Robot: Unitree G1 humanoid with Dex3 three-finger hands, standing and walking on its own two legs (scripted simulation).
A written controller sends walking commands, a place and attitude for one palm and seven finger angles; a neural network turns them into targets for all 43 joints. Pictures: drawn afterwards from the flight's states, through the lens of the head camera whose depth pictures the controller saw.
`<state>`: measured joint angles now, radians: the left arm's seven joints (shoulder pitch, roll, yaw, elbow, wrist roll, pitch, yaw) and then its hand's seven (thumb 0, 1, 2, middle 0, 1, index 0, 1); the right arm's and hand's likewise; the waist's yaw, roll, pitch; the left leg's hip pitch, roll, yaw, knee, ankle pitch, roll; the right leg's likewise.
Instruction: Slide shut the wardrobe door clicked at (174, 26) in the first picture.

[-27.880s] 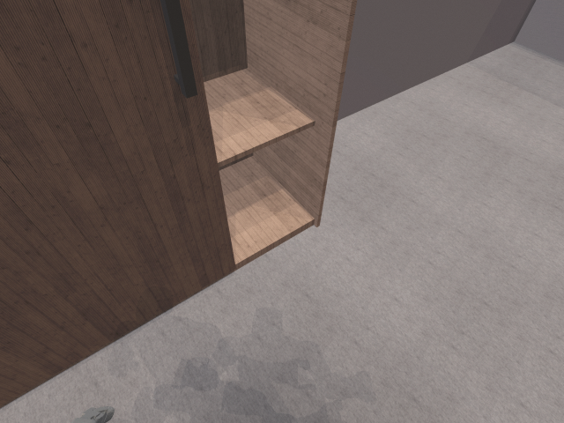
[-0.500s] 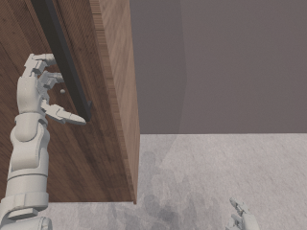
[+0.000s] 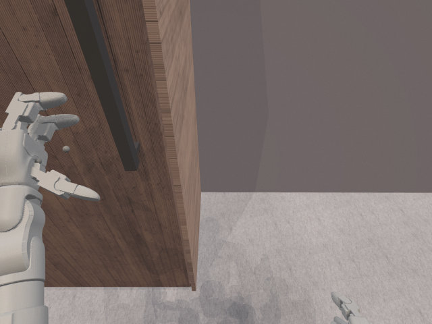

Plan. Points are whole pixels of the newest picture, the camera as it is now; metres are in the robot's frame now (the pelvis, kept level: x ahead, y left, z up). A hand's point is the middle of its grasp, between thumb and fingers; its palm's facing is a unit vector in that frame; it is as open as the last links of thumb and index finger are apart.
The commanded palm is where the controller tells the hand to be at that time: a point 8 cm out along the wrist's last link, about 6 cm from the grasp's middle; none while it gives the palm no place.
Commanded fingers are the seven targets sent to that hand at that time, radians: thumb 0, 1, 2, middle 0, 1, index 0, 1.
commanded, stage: slip the hand off the handle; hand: left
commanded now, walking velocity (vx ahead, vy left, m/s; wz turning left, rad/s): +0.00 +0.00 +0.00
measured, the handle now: (114, 92) +0.40 +0.21 +0.26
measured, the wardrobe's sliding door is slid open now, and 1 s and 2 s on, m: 0.00 0.00 0.00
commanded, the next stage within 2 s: draw the hand back to the body in 0.40 s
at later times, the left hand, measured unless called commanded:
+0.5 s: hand (47, 183) +0.24 +0.25 +0.21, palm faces +0.30 -0.95 -0.12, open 14.7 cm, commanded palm +0.20 +0.29 +0.21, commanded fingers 0.00 -0.55 0.20 -0.25 -1.15 -0.25 -1.15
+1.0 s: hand (49, 208) +0.21 +0.25 +0.19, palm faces +0.16 -0.98 -0.07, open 14.6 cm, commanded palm +0.17 +0.30 +0.20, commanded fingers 0.00 -0.37 0.29 -0.24 -1.04 -0.24 -1.04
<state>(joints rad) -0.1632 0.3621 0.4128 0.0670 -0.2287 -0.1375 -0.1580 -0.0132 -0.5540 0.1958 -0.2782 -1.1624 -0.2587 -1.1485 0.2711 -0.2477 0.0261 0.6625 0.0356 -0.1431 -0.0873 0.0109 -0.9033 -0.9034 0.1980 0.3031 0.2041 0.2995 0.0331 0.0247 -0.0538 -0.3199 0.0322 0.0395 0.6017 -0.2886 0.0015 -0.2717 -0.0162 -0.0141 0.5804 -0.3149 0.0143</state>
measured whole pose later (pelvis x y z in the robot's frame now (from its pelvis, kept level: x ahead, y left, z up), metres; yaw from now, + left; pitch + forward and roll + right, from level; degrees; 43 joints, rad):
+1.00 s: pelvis +0.01 -0.01 +0.00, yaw +2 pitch -4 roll -1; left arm 0.16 0.39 0.44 -0.28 -0.37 0.34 -0.31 -0.01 -0.54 0.20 -0.25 -1.14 -0.26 -1.14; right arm 0.19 -0.26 0.08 0.62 0.07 -0.23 -0.11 0.01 -0.90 -0.90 0.20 0.30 0.20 0.30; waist 0.07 0.05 -0.07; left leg -0.21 0.03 -0.01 0.56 -0.28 -0.01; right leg -0.14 -0.02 -0.06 0.53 -0.32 0.00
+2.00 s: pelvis +0.02 +0.00 +0.01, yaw +1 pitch -5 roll +0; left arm 0.41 0.33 0.33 -0.37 -0.07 -0.07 0.10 0.01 0.87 0.88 -0.21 -0.32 -0.21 -0.31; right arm 0.19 -0.21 0.03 0.64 -0.01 -0.13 -0.08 0.01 -0.90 -0.90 0.20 0.30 0.21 0.30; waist 0.09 0.05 0.02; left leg -0.10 0.01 0.03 0.44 -0.25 0.00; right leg -0.04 -0.03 -0.03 0.41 -0.27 0.02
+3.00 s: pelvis -0.09 +0.03 -0.01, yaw +2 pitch -1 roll -2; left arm 0.49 0.37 0.42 -0.52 -0.02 -0.26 0.15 0.01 0.89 0.90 -0.21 -0.30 -0.22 -0.30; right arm 0.24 -0.21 0.02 0.60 -0.02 -0.11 -0.08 0.01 -0.90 -0.90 0.20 0.30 0.21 0.30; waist 0.03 0.00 0.03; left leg -0.47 0.00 0.01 0.67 -0.27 0.03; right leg -0.38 -0.02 0.00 0.57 -0.18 0.04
